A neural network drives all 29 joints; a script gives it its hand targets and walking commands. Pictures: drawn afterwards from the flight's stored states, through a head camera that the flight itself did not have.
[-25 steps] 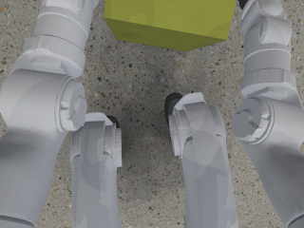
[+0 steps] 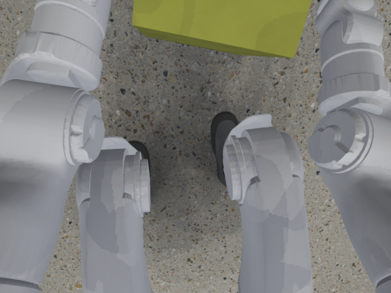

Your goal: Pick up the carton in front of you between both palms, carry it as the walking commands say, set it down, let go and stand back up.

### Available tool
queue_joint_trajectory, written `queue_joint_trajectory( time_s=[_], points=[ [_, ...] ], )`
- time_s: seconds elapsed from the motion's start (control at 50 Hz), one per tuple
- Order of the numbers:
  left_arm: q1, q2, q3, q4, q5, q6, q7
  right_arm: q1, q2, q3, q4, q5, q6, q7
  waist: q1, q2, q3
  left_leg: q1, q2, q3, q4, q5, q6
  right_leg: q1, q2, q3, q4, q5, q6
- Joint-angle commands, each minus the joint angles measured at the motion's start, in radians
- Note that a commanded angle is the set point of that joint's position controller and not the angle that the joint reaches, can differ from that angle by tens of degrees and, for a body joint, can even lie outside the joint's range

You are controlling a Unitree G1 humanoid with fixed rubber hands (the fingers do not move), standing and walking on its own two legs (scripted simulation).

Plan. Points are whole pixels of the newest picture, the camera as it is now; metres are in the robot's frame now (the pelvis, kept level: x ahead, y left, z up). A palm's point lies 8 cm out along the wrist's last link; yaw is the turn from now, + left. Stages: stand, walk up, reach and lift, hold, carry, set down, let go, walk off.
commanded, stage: set down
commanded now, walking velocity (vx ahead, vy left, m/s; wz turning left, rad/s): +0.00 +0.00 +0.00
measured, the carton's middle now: out of the picture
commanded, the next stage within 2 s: let go in 1.24 s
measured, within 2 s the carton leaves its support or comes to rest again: neither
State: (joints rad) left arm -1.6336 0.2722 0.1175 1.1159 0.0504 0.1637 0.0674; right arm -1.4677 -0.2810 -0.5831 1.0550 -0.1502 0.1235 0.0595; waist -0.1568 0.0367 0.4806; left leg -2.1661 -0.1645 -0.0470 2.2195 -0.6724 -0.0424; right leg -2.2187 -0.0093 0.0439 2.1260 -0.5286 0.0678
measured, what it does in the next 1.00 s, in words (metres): rises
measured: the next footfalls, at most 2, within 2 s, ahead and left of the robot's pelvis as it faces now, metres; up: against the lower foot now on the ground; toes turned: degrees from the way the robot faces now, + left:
none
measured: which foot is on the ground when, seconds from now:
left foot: down 0.00-1.00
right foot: down 0.00-1.00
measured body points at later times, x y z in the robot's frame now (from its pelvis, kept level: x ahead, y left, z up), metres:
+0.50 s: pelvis -0.01 -0.01 +0.04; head +0.35 -0.07 +0.30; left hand +0.62 +0.04 -0.09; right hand +0.52 -0.32 -0.09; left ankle +0.09 +0.11 -0.35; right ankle +0.13 -0.14 -0.35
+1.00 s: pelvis +0.02 -0.01 +0.16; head +0.36 -0.05 +0.45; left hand +0.63 +0.05 +0.05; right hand +0.52 -0.33 +0.06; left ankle +0.09 +0.11 -0.35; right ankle +0.13 -0.14 -0.35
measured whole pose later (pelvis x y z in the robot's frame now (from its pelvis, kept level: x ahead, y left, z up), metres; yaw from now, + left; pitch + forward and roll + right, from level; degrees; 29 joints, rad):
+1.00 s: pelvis +0.02 -0.01 +0.16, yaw -1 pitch +48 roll +1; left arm -1.38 0.33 0.14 0.91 -0.02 0.29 0.09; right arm -1.21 -0.30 -0.39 0.79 0.07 0.25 -0.02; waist -0.16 0.05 0.01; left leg -1.90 -0.08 -0.05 1.62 -0.55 -0.03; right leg -1.98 0.01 0.03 1.55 -0.40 0.02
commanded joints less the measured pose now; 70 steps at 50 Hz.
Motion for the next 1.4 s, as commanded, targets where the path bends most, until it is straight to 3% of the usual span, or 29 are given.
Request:
queue_joint_trajectory(
  time_s=[0.0,0.1,0.22,0.36,0.44,0.52,0.74,0.86,1.24,1.32,1.38],
  points=[
    [-0.268,0.134,-0.081,-0.088,-0.085,-0.031,0.043,-0.19,-0.256,0.025,-0.035,0.074,-0.08,-0.078,-0.144,0.111,-1.061,0.449,0.062,0.036,-0.205,0.348,-0.015,0.541,0.022,-0.131,-0.087,0.399,-0.02],
    [-0.341,0.152,-0.198,-0.169,-0.228,-0.054,0.052,-0.257,-0.303,0.162,-0.036,0.247,-0.121,-0.1,-0.157,0.145,-1.259,0.52,0.082,0.031,-0.158,0.47,-0.02,0.619,-0.001,-0.107,-0.065,0.554,-0.038],
    [-0.334,0.187,-0.206,-0.203,-0.259,-0.03,0.054,-0.236,-0.298,0.236,-0.062,0.335,-0.086,-0.095,-0.141,0.133,-1.421,0.518,0.079,0.079,-0.17,0.364,-0.015,0.765,0.0,-0.1,-0.101,0.559,-0.039],
    [-0.274,0.228,-0.094,-0.232,-0.195,0.032,0.067,-0.219,-0.27,0.261,-0.195,0.312,-0.002,-0.135,-0.088,0.053,-1.559,0.442,0.049,0.144,-0.273,0.21,0.01,0.965,0.028,-0.117,-0.209,0.486,-0.034],
    [-0.208,0.225,-0.022,-0.151,-0.149,0.055,0.051,-0.192,-0.204,0.256,-0.197,0.274,0.036,-0.143,-0.057,-0.003,-1.411,0.327,0.046,0.145,-0.354,0.127,0.027,0.912,0.035,-0.113,-0.291,0.387,-0.021],
    [-0.178,0.213,0.023,-0.119,-0.113,0.047,0.031,-0.172,-0.164,0.242,-0.208,0.241,0.041,-0.132,-0.043,-0.018,-1.364,0.303,0.045,0.138,-0.416,0.126,0.031,0.874,0.04,-0.112,-0.351,0.372,-0.011],
    [-0.16,0.177,0.009,-0.248,-0.094,0.081,0.027,-0.073,-0.189,0.197,-0.314,0.23,0.078,-0.112,-0.081,0.077,-1.608,0.578,0.029,0.132,-0.581,0.264,0.012,0.929,0.056,-0.151,-0.506,0.495,-0.014],
    [-0.099,0.154,0.017,-0.321,-0.077,0.109,0.027,0.004,-0.194,0.181,-0.374,0.227,0.102,-0.092,-0.079,0.109,-1.679,0.699,0.025,0.126,-0.677,0.37,0.003,0.997,0.065,-0.153,-0.595,0.595,-0.017],
    [0.067,0.104,0.098,-0.273,-0.013,0.077,-0.021,0.132,-0.119,0.141,-0.354,0.146,0.074,-0.034,-0.043,0.061,-1.522,0.892,0.049,0.077,-1.086,0.437,-0.006,1.233,0.06,-0.124,-0.976,0.638,-0.022],
    [0.193,0.047,0.134,-0.298,0.041,0.066,-0.009,0.23,-0.108,0.136,-0.365,0.092,0.057,-0.006,-0.026,0.052,-1.566,0.993,0.049,0.071,-1.163,0.514,-0.014,1.345,0.063,-0.119,-1.042,0.694,-0.031],
    [0.334,-0.013,0.156,-0.377,0.085,0.059,0.021,0.344,-0.109,0.148,-0.41,0.046,0.046,0.025,-0.014,0.041,-1.6,1.079,0.045,0.07,-1.222,0.59,-0.023,1.459,0.066,-0.115,-1.088,0.76,-0.043]
  ],
)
